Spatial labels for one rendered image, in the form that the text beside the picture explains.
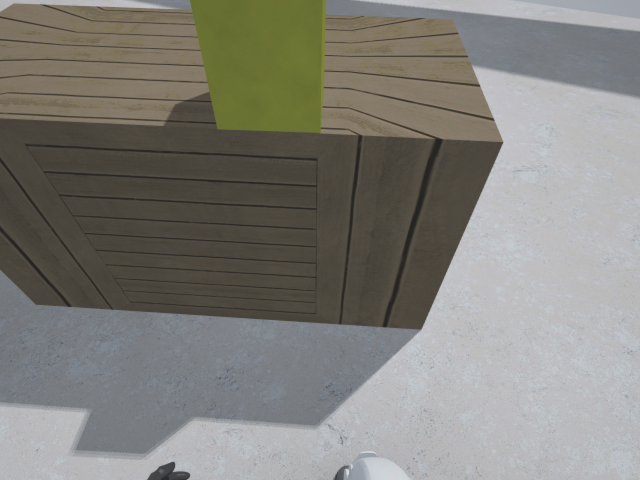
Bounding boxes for carton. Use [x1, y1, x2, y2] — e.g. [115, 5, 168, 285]
[190, 0, 326, 133]

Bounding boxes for right robot shin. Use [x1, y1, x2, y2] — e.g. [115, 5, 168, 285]
[351, 451, 377, 464]

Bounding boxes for robot right thigh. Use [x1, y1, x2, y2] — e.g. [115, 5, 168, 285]
[344, 457, 411, 480]

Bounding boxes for pedestal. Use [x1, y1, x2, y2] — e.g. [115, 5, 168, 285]
[0, 3, 503, 330]

